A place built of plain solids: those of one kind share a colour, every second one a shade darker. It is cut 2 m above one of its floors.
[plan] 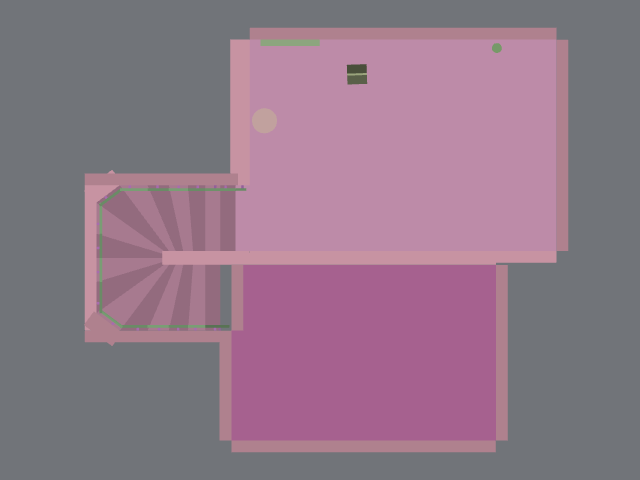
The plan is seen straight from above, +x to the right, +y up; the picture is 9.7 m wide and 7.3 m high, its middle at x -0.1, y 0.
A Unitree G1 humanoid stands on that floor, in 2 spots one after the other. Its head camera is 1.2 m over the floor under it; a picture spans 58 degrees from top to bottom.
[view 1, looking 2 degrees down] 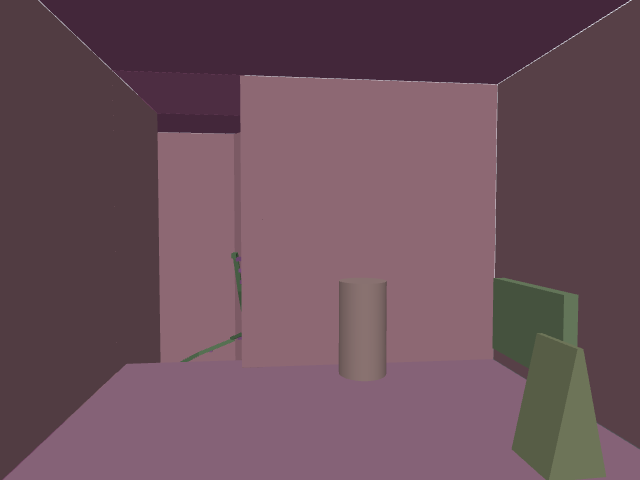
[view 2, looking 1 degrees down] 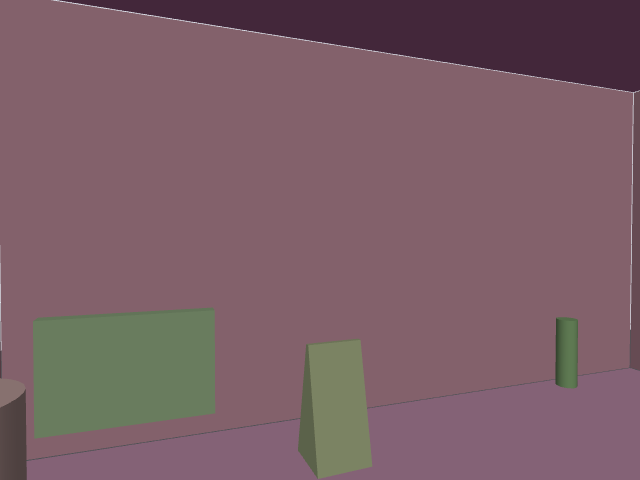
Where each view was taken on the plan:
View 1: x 2.47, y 1.11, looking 174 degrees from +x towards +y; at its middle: wall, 3.67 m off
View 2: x -0.39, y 0.40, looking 70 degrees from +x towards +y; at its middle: wall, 2.82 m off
